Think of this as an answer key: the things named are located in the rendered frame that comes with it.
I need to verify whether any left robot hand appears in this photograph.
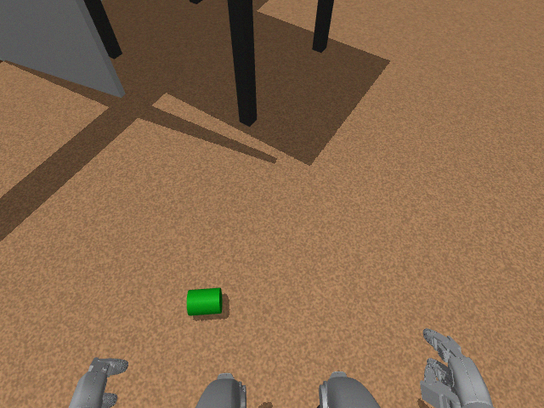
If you can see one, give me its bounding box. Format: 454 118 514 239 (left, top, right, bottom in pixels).
69 357 128 408

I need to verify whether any can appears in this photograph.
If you can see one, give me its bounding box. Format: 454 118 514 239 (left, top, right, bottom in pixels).
187 288 222 316

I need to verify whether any right robot hand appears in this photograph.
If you can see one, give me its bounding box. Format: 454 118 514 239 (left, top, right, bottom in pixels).
420 328 493 408

